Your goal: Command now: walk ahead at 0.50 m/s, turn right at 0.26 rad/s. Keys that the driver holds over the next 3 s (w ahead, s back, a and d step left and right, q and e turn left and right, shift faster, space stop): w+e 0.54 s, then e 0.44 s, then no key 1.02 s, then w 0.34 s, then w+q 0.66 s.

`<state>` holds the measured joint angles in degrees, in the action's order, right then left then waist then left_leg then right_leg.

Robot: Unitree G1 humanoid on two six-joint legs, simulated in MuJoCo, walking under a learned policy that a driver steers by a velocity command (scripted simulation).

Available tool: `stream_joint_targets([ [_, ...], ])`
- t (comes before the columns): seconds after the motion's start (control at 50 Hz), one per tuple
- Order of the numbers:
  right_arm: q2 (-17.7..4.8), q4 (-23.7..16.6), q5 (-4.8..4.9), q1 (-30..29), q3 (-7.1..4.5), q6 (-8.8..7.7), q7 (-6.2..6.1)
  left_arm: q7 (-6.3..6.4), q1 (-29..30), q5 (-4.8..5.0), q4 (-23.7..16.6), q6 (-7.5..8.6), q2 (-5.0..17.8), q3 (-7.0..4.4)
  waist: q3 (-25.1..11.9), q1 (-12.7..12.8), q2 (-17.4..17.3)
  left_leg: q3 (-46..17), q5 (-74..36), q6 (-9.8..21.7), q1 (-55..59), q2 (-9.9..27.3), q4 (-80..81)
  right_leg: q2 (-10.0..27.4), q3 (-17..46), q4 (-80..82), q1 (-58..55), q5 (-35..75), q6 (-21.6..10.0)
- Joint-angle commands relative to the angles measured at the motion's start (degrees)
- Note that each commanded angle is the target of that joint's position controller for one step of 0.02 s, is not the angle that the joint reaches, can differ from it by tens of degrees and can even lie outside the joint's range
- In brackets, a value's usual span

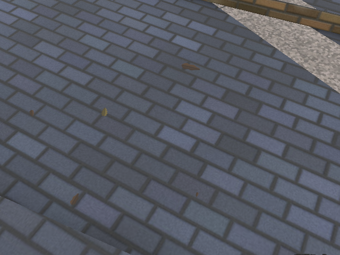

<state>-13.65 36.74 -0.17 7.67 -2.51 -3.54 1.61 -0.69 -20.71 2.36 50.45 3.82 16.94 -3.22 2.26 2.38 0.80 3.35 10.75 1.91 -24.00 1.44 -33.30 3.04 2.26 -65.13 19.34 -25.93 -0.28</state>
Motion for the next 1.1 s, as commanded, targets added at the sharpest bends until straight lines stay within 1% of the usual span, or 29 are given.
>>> stream_joint_targets([
  [0.02, -5.68, 0.91, -0.19, 8.22, -2.26, -1.01, -0.08, 0.78, 2.86, -0.81, -5.42, 0.16, 6.10, -2.08, -4.88, -4.07, -7.60, -16.24, -2.13, 8.72, 19.64, 14.32, 19.26, 4.55, 3.42, -4.97, 19.87, 7.69, -0.54],
  [0.1, -5.62, 3.24, -0.86, 5.96, -2.97, -2.79, -0.60, 1.04, 1.80, -0.28, -5.31, -2.44, 2.61, -1.82, -1.96, -1.20, -6.15, -7.15, -9.81, 9.12, 13.46, 13.87, 24.04, 4.97, 4.30, 0.33, 16.90, 14.11, 0.66],
  [0.18, -8.71, 5.46, -1.16, 7.39, -4.19, -2.81, -2.06, -0.29, 8.02, -1.88, -7.85, -1.83, 0.05, -0.95, -1.62, -2.42, -4.97, 1.75, -17.83, 8.07, 14.73, 11.96, 22.94, 3.82, 1.92, 14.60, 15.12, 27.01, 0.21],
  [0.24, -10.27, 5.62, -1.50, 7.79, -4.75, -3.33, -2.52, -1.21, 7.72, -2.29, -7.79, -1.69, 2.55, -1.99, -2.88, -2.36, -3.04, 3.53, -19.85, 9.42, 14.96, 15.18, 19.11, 3.35, -0.27, 9.43, 11.94, 33.54, -0.43],
  [0.32, -10.03, 6.55, 0.76, 9.82, -5.20, -1.90, -2.66, -1.93, 13.10, -2.03, -11.62, -2.62, 3.25, -2.37, 1.91, -3.94, -3.84, 3.53, -24.33, 8.03, 24.02, 17.98, 13.21, 3.39, -1.95, 10.08, 21.81, 19.44, -3.35],
  [0.38, -12.98, 4.02, 2.86, 2.30, -6.02, -1.77, -2.02, -2.49, -1.16, -1.47, -9.44, -4.25, 7.48, -4.96, -4.81, 5.01, -6.29, 8.51, -48.03, 5.39, 14.96, 14.67, -5.66, -3.27, -9.94, 13.37, -3.66, 10.82, -6.53],
  [0.4, -12.89, 2.50, 3.84, -3.85, -5.88, -2.83, -1.23, -1.93, -14.49, -1.52, -5.90, -4.17, 10.64, -6.78, -8.25, 13.27, -2.35, 9.16, -42.43, 3.41, 5.12, 11.67, -23.35, -6.15, -11.22, 20.56, -20.28, 18.86, -8.51],
  [0.42, -7.23, 1.49, 2.60, -2.78, -4.53, -4.35, -0.33, -0.98, -15.73, -0.53, -4.00, -4.06, 14.51, -7.50, -2.17, 11.83, 13.11, 8.22, 10.44, -0.21, -11.64, 1.31, -50.07, 0.04, 1.16, 30.70, -25.13, 30.37, -13.83],
  [0.44, -3.29, -0.61, 2.33, 6.84, -3.11, -6.41, 0.66, -1.31, -6.52, -0.84, -8.92, -2.41, 14.44, -5.09, -6.86, 0.28, 25.54, -2.94, 29.24, 0.24, -24.85, -3.50, -60.32, 8.45, 31.11, 37.58, -27.70, 31.59, -23.52],
  [0.46, -9.08, -1.77, 2.87, 2.24, -3.97, -6.76, 0.55, -2.71, -5.79, -0.42, -11.28, -0.67, 9.70, -3.87, -7.83, 2.73, 15.35, -8.54, 24.60, 1.41, -28.72, -2.69, -57.02, 12.11, 38.96, 46.42, -26.67, 27.29, -24.81],
  [0.48, -9.07, -2.96, 3.78, -1.44, -4.01, -5.91, 0.03, -3.28, -3.91, -0.48, -10.89, 0.17, 8.83, -3.77, -4.69, 0.38, 5.64, -9.00, 19.48, 2.00, -31.09, -1.36, -52.24, 13.00, 39.53, 46.00, -23.33, 20.34, -23.02],
  [0.5, -8.45, -2.80, 2.39, -1.69, -3.78, -4.86, -1.18, -3.34, 0.30, -0.29, -12.29, 0.73, 8.66, -3.57, -2.90, -2.00, -2.87, -9.42, 16.53, 1.51, -28.01, 0.26, -48.42, 13.24, 37.43, 44.15, -16.11, 22.08, -21.82],
  [0.54, -8.11, -2.06, 0.64, 0.27, -3.49, -2.93, -1.58, -1.79, 4.52, -0.21, -13.52, 1.00, 8.33, -3.18, -2.93, -5.32, -5.03, -10.86, 14.51, 0.52, -21.32, 3.23, -38.63, 11.91, 30.76, 40.01, -6.72, 24.83, -19.75],
  [0.58, -5.37, -4.63, -0.67, -7.35, -1.92, -2.90, -1.56, 0.79, 4.24, -0.86, -12.82, 0.41, 8.77, -3.02, -0.40, -3.47, -3.47, -6.20, 8.49, -0.92, -14.04, 1.19, -21.72, 6.21, 20.28, 42.08, 1.38, 34.20, -15.94],
  [0.6, -5.14, -3.39, -2.12, -6.26, -1.76, -3.45, -0.78, 1.76, 3.79, -2.15, -12.73, 0.22, 9.45, -3.27, -3.87, -3.05, -1.39, -5.21, -5.90, -0.49, -9.80, -0.10, -22.20, 4.44, 17.05, 37.77, 1.35, 42.21, -14.78],
  [0.62, -7.45, -3.19, -1.92, -8.80, -2.51, -4.39, 0.30, 3.39, -1.77, -1.66, -10.81, 0.47, 6.94, -2.59, -4.34, -0.84, -0.94, -7.34, -17.64, 0.17, -15.95, -0.58, -15.49, 1.73, 15.33, 34.90, -4.61, 34.41, -13.04],
  [0.66, -4.72, -4.38, -2.85, -13.47, -1.11, -4.96, 1.93, 5.04, -3.56, -0.50, -9.64, -0.41, 5.49, -2.22, -3.99, 1.41, -0.18, -5.74, -32.46, 0.76, -11.38, -3.52, -0.40, -2.69, 12.30, 33.27, -1.91, 21.69, -10.52],
  [0.7, -1.42, -5.89, -2.01, -16.55, -0.24, -4.14, 2.62, 4.88, -4.80, -0.83, -8.44, -1.93, 5.83, -2.48, -3.84, 2.97, 1.70, -4.33, -40.58, 0.27, 1.56, -7.04, 4.79, -4.44, 12.93, 32.86, 6.19, 11.93, -8.90],
  [0.74, -2.94, -7.20, -1.00, -15.07, -0.69, -3.44, 2.63, 5.25, -4.16, -1.08, -8.48, -2.81, 4.12, -2.38, -3.23, 1.98, 4.34, -7.01, -39.32, -0.28, 2.45, -6.04, 6.65, -4.93, 16.04, 26.14, 5.04, 8.09, -8.24],
  [0.82, -2.69, -3.78, 0.26, -4.80, -1.04, -3.35, 1.09, 6.12, -2.42, 0.48, -9.84, -4.60, 1.04, -2.01, -2.96, -1.40, 3.29, -10.66, -49.10, -3.63, 9.86, 1.39, 25.28, -7.87, 14.20, 5.65, -2.64, 1.59, -4.49],
  [0.86, -4.83, 2.71, -0.73, 13.37, -2.32, -3.14, 1.33, 4.11, -3.76, -1.32, -10.21, -4.76, -2.47, -1.01, -12.97, -6.73, -4.05, -14.48, -70.50, -1.67, 39.95, 10.70, 11.54, -11.78, 8.03, -20.60, 14.87, -21.57, -1.30],
  [0.88, -6.73, 3.92, -1.95, 15.00, -2.11, -3.47, 1.38, 3.41, -11.27, 0.17, -11.31, -4.73, -3.27, 0.12, -20.19, -4.20, -11.90, -21.72, -88.07, 4.88, 57.09, 20.65, -4.41, -12.16, 11.20, -38.55, 30.73, -28.52, 1.15],
  [0.9, -10.51, 4.17, -0.46, 11.60, -3.35, -2.74, 1.59, 2.63, -15.94, 0.37, -12.41, -3.92, 1.18, 0.06, -25.92, -1.45, -15.96, -28.98, -80.59, 12.06, 59.57, 25.85, -6.04, -7.93, 12.36, -47.42, 38.48, -24.25, 2.92],
  [0.94, -11.89, 1.55, -1.07, 2.39, -3.29, -1.16, 0.46, 2.81, -8.13, -0.05, -15.25, -3.69, 5.61, -0.70, -25.43, 0.50, -6.93, -31.81, -49.08, 19.78, 43.46, 28.11, 2.80, -4.08, 9.28, -52.59, 38.68, -13.75, 4.85],
  [0.96, -6.12, 0.09, -1.12, -2.98, -1.37, 0.49, -0.63, 4.25, -1.29, -0.97, -15.04, -5.75, 7.22, -1.96, -18.33, 0.64, 3.94, -28.29, -23.34, 16.19, 27.72, 23.80, 11.99, -2.58, 5.64, -47.95, 33.86, -8.27, 4.40],
  [0.98, -7.95, -0.90, -1.79, -5.26, -1.54, 1.01, -1.64, 4.65, -0.38, 0.26, -16.20, -7.18, 9.60, -2.88, -12.67, 2.67, -2.93, -28.08, -11.43, 16.63, 13.03, 23.43, 17.06, -1.35, 7.92, -39.27, 28.02, 2.51, 4.40],
  [1.02, -6.87, 0.28, -1.86, -4.83, -0.95, 1.04, -1.79, 5.09, -0.45, -1.87, -15.75, -7.76, 7.09, -3.09, -5.79, 2.17, -6.98, -17.13, -13.48, 12.99, 1.92, 14.34, 17.38, -2.30, 6.59, -32.94, 21.89, 7.53, 5.45],
  [1.04, -7.62, 1.45, -2.14, -3.08, -0.97, 1.40, -2.80, 5.06, 0.85, -1.72, -16.58, -6.89, 5.49, -2.88, -4.28, 2.24, -5.87, -11.23, -9.75, 11.89, -0.40, 9.37, 17.71, -2.55, 6.26, -21.57, 19.64, 13.02, 5.91],
  [1.1, -4.60, 4.82, -1.06, 2.66, -0.24, 2.12, -3.83, 4.29, 6.91, -2.49, -18.43, -4.99, -2.75, -0.38, -9.45, -0.68, -7.05, -8.50, -26.25, 12.51, 12.05, 9.21, 15.24, -1.28, 5.47, 3.09, 19.10, 14.99, 7.07],
])
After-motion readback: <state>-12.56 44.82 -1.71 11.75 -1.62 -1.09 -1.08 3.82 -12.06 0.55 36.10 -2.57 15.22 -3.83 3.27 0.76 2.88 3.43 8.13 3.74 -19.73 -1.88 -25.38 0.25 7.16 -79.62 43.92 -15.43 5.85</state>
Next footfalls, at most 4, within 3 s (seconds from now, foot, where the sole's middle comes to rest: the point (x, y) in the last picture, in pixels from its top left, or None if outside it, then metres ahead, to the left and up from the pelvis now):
0.40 right None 0.26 -0.15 -0.76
0.86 left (201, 226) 0.62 -0.10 -0.90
1.28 right None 0.48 -0.30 -0.90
2.30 right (262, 249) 0.54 -0.36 -0.90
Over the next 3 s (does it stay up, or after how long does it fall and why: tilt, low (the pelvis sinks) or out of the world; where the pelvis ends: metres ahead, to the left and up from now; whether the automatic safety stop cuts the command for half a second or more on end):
stays up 0.86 -0.42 -0.13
